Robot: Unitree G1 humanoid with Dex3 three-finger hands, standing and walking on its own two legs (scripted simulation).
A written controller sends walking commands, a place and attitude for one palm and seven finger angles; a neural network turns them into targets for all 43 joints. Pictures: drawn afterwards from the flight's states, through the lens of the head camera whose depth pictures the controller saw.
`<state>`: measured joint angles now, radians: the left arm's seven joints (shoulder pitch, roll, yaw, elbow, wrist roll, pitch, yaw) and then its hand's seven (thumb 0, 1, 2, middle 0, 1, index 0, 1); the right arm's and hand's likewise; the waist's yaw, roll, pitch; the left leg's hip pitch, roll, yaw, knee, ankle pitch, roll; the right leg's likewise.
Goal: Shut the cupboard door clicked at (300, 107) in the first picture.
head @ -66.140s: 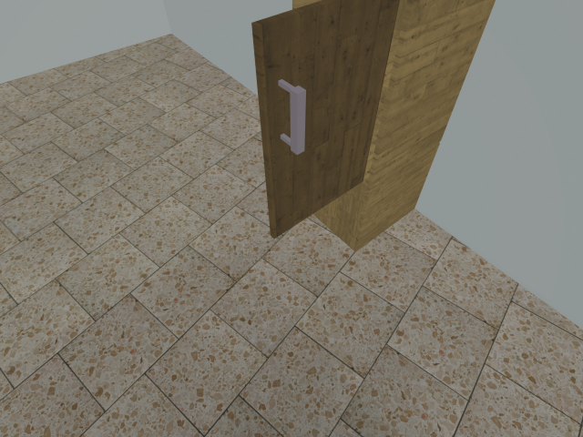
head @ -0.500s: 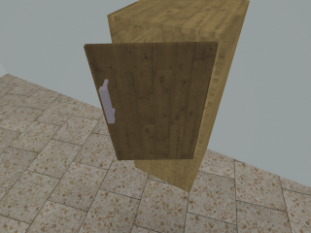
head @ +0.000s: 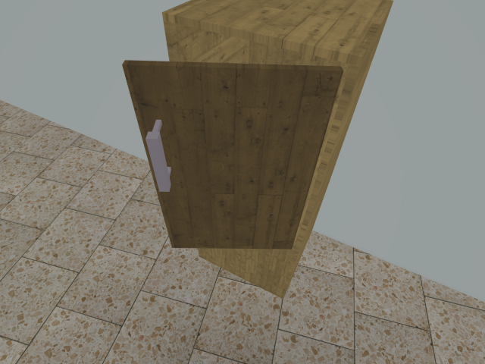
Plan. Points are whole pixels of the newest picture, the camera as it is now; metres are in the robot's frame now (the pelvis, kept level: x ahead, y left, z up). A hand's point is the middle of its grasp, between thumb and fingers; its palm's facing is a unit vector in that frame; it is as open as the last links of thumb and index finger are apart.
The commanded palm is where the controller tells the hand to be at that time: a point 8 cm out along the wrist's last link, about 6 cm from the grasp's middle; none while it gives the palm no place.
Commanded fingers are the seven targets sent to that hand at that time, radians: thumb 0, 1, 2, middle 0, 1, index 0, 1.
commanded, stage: come to a stop and stand still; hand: left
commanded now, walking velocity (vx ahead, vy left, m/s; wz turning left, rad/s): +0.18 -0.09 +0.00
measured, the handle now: (161, 156) +0.49 +0.20 +0.07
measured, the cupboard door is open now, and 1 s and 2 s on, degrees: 28 28 28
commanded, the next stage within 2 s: none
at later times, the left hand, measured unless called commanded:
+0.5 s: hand out of the picture +0.02 +0.18 -0.18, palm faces +0.04 -0.98 -0.20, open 7.3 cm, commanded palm none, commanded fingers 0.00 0.90 0.90 -0.20 -0.30 -0.20 -0.30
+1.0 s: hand out of the picture -0.05 +0.20 -0.16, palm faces -0.01 -0.96 -0.27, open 7.4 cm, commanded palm none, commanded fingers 0.00 0.90 0.90 -0.20 -0.30 -0.20 -0.30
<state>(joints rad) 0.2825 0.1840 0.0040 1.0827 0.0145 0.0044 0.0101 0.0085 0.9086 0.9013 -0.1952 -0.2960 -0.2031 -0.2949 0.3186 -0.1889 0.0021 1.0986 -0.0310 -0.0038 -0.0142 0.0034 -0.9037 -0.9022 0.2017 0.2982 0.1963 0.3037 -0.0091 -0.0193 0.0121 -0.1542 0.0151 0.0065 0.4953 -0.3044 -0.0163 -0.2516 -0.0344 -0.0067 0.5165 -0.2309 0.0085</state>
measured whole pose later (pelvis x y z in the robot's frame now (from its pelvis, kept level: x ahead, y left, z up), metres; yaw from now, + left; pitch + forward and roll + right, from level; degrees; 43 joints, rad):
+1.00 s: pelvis -0.05 +0.01 +0.00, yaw -1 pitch -2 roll +1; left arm 0.32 0.17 0.00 1.05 0.02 0.02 0.00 0.01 0.91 0.90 -0.19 -0.30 -0.20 -0.29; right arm 0.29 -0.22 -0.02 1.00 -0.03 0.01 -0.01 0.00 -0.91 -0.90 0.20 0.30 0.20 0.30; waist 0.00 0.06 0.05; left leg -0.25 -0.01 0.04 0.52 -0.26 0.01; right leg -0.37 -0.01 0.09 0.57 -0.25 0.00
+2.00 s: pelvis +0.05 -0.02 +0.00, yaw +0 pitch +0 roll +1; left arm 0.14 0.22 0.01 1.06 0.01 -0.01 0.02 0.01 0.91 0.90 -0.20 -0.30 -0.20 -0.30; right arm 0.17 -0.23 -0.01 1.07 -0.02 -0.02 -0.03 0.00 -0.90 -0.90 0.20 0.30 0.20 0.30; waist 0.00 0.02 0.06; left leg -0.10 0.03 0.00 0.44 -0.34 -0.04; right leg -0.23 0.03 0.05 0.52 -0.30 -0.02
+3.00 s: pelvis +0.01 +0.00 -0.02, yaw +2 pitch +2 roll +1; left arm 0.36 0.18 0.13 0.18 -0.17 -0.22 0.01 0.02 0.91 0.90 -0.24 -0.34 -0.25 -0.34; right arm 0.28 -0.23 -0.04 0.80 0.01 -0.29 -0.06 0.01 -0.90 -0.90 0.20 0.30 0.20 0.30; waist -0.03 0.03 -0.06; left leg -0.32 -0.01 -0.02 0.70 -0.41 -0.01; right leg -0.40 -0.04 -0.03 0.72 -0.35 0.01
